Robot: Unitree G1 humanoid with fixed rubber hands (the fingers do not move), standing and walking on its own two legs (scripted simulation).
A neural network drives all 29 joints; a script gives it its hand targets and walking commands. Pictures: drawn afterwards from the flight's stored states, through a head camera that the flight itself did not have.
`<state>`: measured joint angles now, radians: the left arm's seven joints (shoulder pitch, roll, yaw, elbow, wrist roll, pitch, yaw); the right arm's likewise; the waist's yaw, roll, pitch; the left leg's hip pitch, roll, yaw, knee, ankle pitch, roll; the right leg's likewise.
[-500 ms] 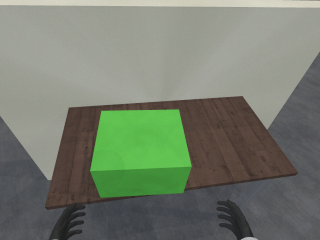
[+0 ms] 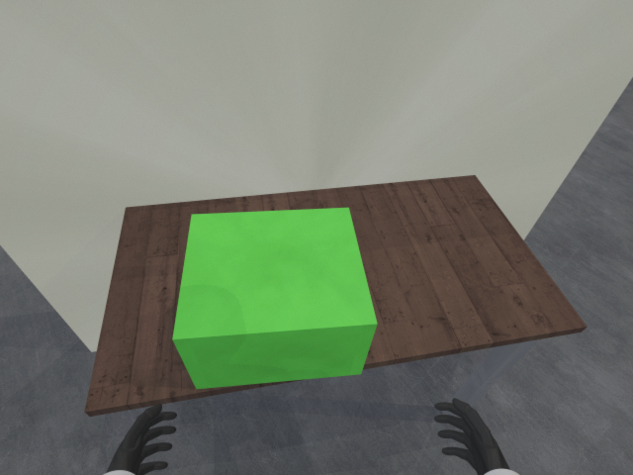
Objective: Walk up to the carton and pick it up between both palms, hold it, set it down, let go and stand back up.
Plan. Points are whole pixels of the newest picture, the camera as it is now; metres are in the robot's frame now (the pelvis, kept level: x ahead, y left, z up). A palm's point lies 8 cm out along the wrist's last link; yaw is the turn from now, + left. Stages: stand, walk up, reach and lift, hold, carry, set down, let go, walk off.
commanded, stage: let go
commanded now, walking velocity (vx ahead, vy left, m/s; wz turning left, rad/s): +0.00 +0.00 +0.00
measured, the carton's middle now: (276, 294) +0.42 +0.05 -0.07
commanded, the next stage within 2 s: stand in 0.10 s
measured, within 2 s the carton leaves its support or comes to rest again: neither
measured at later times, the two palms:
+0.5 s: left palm out of the picture +0.10 +0.27 -0.09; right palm out of the picture +0.10 -0.25 -0.10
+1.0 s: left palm out of the picture +0.01 +0.29 -0.12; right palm out of the picture +0.01 -0.24 -0.11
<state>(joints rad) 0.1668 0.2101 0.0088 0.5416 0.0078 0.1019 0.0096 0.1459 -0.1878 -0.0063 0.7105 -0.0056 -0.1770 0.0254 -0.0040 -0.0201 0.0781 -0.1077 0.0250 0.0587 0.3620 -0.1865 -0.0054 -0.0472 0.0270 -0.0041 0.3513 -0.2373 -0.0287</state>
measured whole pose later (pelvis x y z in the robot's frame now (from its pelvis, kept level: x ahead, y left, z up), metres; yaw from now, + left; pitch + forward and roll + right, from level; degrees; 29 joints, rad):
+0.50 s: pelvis -0.01 +0.01 +0.00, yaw +0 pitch -3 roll -1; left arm 0.28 0.28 0.01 0.67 0.01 -0.03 0.00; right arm 0.25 -0.27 -0.01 0.74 -0.01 -0.03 -0.02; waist 0.00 0.01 0.02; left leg -0.18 0.02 0.06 0.44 -0.21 0.01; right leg -0.11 0.02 0.00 0.41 -0.25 -0.01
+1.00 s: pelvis -0.06 +0.03 -0.01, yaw +0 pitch -3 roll +0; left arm 0.34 0.29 -0.02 0.71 0.02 -0.02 0.00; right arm 0.33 -0.28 -0.01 0.75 -0.01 -0.01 0.00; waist 0.00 -0.01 0.03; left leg -0.28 -0.02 0.05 0.47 -0.18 0.04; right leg -0.23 0.00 0.02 0.48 -0.21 0.02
